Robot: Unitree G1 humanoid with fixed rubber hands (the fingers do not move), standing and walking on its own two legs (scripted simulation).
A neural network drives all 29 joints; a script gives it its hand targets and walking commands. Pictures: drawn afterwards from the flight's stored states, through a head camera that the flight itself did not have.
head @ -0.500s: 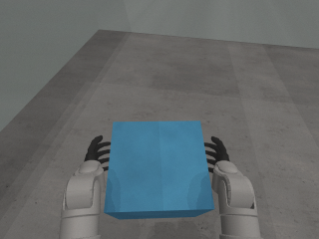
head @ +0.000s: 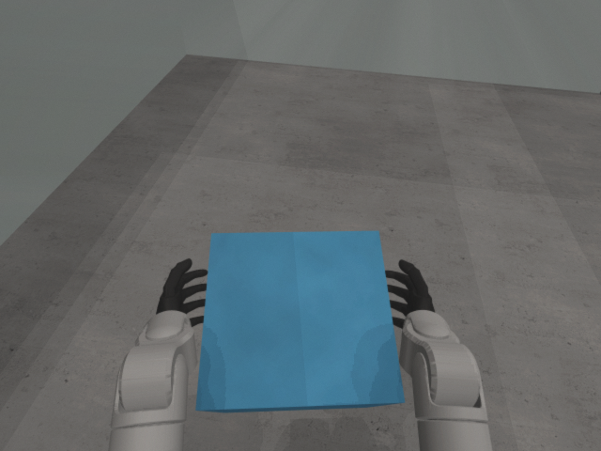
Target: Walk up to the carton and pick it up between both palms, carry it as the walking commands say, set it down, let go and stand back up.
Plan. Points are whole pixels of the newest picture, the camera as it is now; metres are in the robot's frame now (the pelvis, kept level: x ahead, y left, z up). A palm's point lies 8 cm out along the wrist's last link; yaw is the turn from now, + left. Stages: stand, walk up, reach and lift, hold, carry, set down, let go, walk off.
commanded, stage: carry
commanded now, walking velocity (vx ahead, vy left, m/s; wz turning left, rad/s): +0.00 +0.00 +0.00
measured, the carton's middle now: (296, 328) +0.30 +0.00 -0.02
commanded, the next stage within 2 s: hold in 0.60 s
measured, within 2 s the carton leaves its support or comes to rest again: neither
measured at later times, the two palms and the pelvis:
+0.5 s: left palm (170, 321) +0.26 +0.16 +0.07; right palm (415, 320) +0.26 -0.15 +0.07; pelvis -0.01 +0.00 +0.00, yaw +0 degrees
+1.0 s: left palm (163, 320) +0.27 +0.17 +0.05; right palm (405, 334) +0.25 -0.14 +0.05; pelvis -0.01 +0.03 +0.01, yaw -9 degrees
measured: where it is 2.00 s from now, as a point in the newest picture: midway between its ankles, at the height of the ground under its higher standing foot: outside the picture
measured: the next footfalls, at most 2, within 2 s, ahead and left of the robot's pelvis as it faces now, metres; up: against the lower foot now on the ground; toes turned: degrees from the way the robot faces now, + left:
none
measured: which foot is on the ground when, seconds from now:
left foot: down 0.00-1.00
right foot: down 0.00-1.00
